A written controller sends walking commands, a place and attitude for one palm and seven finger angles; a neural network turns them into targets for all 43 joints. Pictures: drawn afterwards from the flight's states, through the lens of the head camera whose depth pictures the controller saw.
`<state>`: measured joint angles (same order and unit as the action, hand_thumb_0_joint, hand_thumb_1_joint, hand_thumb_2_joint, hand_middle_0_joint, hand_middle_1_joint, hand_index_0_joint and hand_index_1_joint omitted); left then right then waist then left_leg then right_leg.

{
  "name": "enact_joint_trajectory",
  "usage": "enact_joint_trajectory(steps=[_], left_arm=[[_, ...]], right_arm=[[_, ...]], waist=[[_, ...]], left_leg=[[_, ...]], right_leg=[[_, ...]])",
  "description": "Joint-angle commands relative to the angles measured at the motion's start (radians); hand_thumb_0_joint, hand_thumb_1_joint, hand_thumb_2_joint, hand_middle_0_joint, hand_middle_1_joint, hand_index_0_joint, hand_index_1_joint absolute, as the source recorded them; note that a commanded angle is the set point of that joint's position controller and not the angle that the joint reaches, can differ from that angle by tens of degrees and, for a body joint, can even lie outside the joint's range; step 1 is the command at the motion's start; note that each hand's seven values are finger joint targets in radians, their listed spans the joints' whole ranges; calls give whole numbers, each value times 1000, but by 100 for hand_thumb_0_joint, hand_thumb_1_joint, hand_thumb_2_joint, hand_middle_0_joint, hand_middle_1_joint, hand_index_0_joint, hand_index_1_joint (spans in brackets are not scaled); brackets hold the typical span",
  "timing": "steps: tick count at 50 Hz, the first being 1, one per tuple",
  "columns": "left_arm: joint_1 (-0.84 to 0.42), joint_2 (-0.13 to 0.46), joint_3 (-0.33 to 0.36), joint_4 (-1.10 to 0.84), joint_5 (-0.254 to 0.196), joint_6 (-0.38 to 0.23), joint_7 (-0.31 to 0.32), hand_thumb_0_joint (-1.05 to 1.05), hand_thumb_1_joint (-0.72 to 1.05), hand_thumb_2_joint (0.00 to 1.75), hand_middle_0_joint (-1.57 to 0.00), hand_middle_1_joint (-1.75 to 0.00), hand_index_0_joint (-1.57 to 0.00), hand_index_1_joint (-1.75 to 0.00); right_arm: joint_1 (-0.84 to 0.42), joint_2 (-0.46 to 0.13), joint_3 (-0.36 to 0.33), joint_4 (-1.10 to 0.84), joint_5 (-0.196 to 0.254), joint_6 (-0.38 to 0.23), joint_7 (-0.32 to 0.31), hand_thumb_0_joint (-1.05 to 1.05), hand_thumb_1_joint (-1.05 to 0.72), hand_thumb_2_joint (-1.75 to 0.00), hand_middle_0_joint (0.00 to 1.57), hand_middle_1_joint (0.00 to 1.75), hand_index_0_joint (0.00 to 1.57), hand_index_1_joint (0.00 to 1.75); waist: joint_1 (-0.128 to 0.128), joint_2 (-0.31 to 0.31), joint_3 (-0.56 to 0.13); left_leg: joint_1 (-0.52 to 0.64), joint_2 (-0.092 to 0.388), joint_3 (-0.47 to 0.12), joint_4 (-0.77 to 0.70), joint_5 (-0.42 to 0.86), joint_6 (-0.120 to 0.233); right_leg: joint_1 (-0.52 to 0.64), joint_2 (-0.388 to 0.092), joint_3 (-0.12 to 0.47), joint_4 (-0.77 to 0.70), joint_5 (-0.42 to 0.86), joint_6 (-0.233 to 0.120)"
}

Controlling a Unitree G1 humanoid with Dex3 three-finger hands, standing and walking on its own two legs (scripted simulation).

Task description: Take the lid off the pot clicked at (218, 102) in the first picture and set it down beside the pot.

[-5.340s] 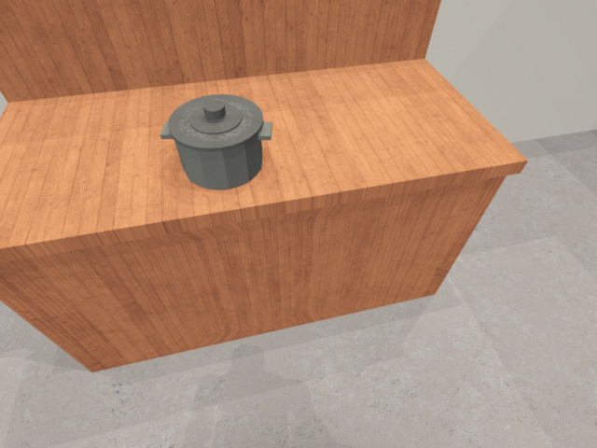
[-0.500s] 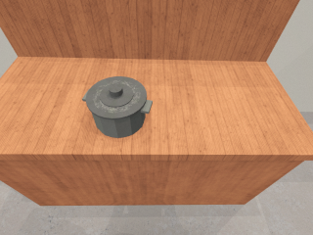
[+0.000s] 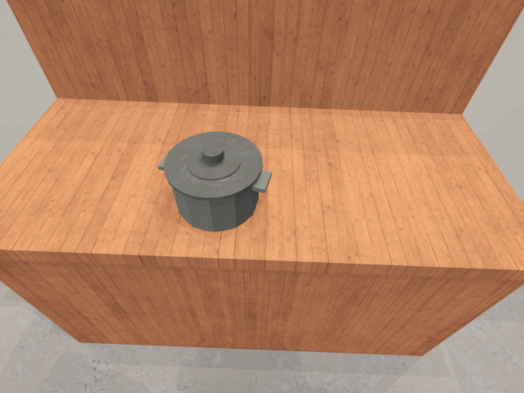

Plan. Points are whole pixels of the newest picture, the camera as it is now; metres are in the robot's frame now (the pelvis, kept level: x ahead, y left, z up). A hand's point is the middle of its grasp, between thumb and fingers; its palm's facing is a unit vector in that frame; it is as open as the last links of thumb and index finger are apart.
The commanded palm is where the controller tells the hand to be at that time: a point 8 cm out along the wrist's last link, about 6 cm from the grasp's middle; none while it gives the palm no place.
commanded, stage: lift the closed hand beside the body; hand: left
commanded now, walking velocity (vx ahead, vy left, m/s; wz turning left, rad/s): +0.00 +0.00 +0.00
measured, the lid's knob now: (212, 153) +0.52 +0.14 +0.07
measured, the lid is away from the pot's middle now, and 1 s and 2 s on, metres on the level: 0.00 0.00 0.00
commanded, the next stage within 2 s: raise the hand higher, near the body in 0.52 s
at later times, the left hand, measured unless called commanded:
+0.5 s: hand out of the picture +0.11 +0.20 -0.04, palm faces +0.31 -0.90 -0.30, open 3.1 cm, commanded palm +0.06 +0.25 -0.01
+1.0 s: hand (102, 369) +0.14 +0.22 +0.02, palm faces +0.29 -0.87 -0.40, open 3.1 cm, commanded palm +0.09 +0.25 +0.06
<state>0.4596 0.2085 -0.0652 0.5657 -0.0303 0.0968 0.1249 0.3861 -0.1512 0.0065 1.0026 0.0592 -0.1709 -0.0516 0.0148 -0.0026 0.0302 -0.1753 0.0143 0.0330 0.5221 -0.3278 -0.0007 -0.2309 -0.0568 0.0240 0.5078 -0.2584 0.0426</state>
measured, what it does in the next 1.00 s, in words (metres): stands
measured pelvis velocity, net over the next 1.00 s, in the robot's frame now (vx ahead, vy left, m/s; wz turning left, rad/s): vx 0.01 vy -0.01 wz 0.03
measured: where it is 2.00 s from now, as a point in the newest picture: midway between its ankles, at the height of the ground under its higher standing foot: outside the picture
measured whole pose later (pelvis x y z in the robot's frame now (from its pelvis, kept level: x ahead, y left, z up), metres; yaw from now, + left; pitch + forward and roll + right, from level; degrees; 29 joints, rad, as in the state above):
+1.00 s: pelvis +0.01 -0.01 +0.00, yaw +2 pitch -1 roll +0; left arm 0.66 0.24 0.14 -0.21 0.01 -0.06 0.10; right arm 0.21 -0.20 -0.03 0.63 0.00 -0.24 -0.08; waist 0.05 0.04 0.00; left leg -0.20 0.02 -0.01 0.58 -0.36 -0.01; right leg -0.24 -0.05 -0.01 0.56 -0.31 0.04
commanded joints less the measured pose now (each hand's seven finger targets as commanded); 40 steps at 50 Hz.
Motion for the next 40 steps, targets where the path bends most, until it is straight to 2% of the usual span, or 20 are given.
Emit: enact_joint_trajectory(steps=[1,2,3,5,7,9,10,12,13,14,16,17,18,20,23,24,29,32,36,40], left_arm=[[-26,-99,-74,-234,42,-36,16,0,90,90,-46,-59,-46,-59],[8,-72,-31,-179,55,-48,8,0,90,90,-51,-64,-51,-64],[118,-16,54,-168,57,-63,5,0,90,90,-55,-68,-55,-68],[190,55,135,-336,56,-102,-9,0,90,90,-64,-78,-64,-78],[178,74,165,-473,47,-134,-18,0,90,90,-73,-88,-73,-88],[153,64,164,-451,43,-149,-26,0,90,90,-82,-97,-82,-97],[101,75,173,-483,39,-166,-29,0,90,90,-86,-102,-86,-102],[65,87,188,-563,33,-194,-33,0,90,90,-95,-112,-95,-112],[30,123,217,-633,28,-207,-30,0,90,90,-99,-116,-99,-116],[10,106,196,-691,26,-214,-31,0,90,90,-104,-121,-104,-121],[40,88,187,-704,24,-208,-28,0,90,90,-112,-131,-112,-131],[59,69,174,-675,26,-199,-28,0,90,90,-117,-136,-117,-136],[49,88,194,-680,26,-199,-26,0,90,90,-121,-140,-121,-140],[39,90,189,-708,28,-198,-28,0,90,90,-130,-150,-130,-150],[86,130,245,-726,30,-187,-19,0,90,90,-130,-150,-130,-150],[89,113,226,-749,30,-184,-21,0,90,90,-130,-150,-130,-150],[143,136,262,-730,35,-171,-19,0,90,90,-130,-150,-130,-150],[151,148,269,-813,37,-179,-14,0,90,90,-130,-150,-130,-150],[199,144,274,-795,43,-177,-11,0,90,90,-130,-150,-130,-150],[222,157,284,-897,42,-197,-10,0,90,90,-130,-150,-130,-150]], right_arm=[[-203,-190,-37,-235,-21,-188,20,0,-90,-90,20,30,20,30],[-203,-195,-54,-257,-30,-173,33,0,-90,-90,20,30,20,30],[-225,-193,-69,-288,-34,-163,41,0,-90,-90,20,30,20,30],[-270,-176,-73,-382,-37,-149,49,0,-90,-90,20,30,20,30],[-292,-166,-70,-460,-33,-137,42,0,-90,-90,20,30,20,30],[-303,-159,-69,-501,-27,-107,33,0,-90,-90,20,30,20,30],[-297,-162,-68,-521,-25,-98,27,0,-90,-90,20,30,20,30],[-281,-156,-64,-554,-28,-90,14,0,-90,-90,20,30,20,30],[-274,-156,-65,-568,-29,-86,8,0,-90,-90,20,30,20,30],[-274,-151,-59,-583,-34,-89,1,0,-90,-90,20,30,20,30],[-255,-146,-55,-587,-43,-91,-8,0,-90,-90,20,30,20,30],[-254,-145,-53,-586,-47,-87,-11,0,-90,-90,20,30,20,30],[-250,-151,-56,-588,-46,-81,-13,0,-90,-90,20,30,20,30],[-257,-151,-52,-593,-50,-79,-17,0,-90,-90,20,30,20,30],[-263,-148,-51,-584,-55,-78,-25,0,-90,-90,20,30,20,30],[-271,-146,-47,-587,-56,-78,-26,0,-90,-90,20,30,20,30],[-295,-142,-49,-564,-55,-78,-31,0,-90,-90,20,30,20,30],[-298,-138,-46,-558,-56,-94,-33,0,-90,-90,20,30,20,30],[-302,-136,-53,-536,-56,-106,-34,0,-90,-90,20,30,20,30],[-309,-130,-54,-540,-52,-121,-36,0,-90,-90,20,30,20,30]], waist=[[-35,-79,31],[-22,-128,63],[20,-127,30],[52,-104,-17],[46,-67,-12],[19,-53,82],[8,-56,81],[6,18,32],[-2,36,3],[-3,84,-24],[-6,87,-70],[-9,55,-73],[-16,44,-83],[-12,40,-79],[5,47,-123],[6,34,-118],[20,-6,-101],[31,34,-132],[35,-15,-102],[46,35,-104]], left_leg=[[-76,8,-77,-105,231,13],[-121,7,-79,-103,200,12],[-138,6,-65,-104,187,5],[-148,-8,-40,-109,153,-5],[-155,-15,-23,-108,118,-8],[-197,-24,-4,-85,38,-4],[-196,-31,2,-72,19,0],[-168,-39,15,-53,17,5],[-149,-38,15,-43,9,4],[-132,-42,18,-40,21,6],[-107,-42,18,-24,75,9],[-115,-46,19,-14,103,12],[-109,-43,17,-2,103,11],[-113,-44,15,-1,121,14],[-95,-40,9,5,164,14],[-101,-39,4,-1,167,14],[-111,-33,-1,-3,191,19],[-80,-29,-7,-11,234,20],[-89,-25,-10,-15,222,22],[-62,-22,-5,-22,240,21]], right_leg=[[-40,48,-141,-51,113,-54],[-60,47,-144,-45,77,-50],[-26,40,-142,-41,59,-56],[25,39,-125,-31,32,-57],[27,41,-114,-26,14,-58],[-43,42,-103,-51,-40,-53],[-62,44,-97,-58,-59,-51],[-66,45,-84,-60,-59,-51],[-67,44,-83,-70,-63,-50],[-59,44,-78,-67,-48,-51],[-44,47,-83,-49,13,-51],[-41,48,-87,-37,53,-47],[-48,50,-89,-40,56,-45],[-45,48,-91,-31,79,-44],[-11,45,-95,-18,118,-44],[-8,44,-100,-14,119,-43],[-2,40,-106,-8,127,-39],[15,38,-110,5,148,-42],[5,40,-115,-2,127,-37],[16,38,-110,-10,134,-40]])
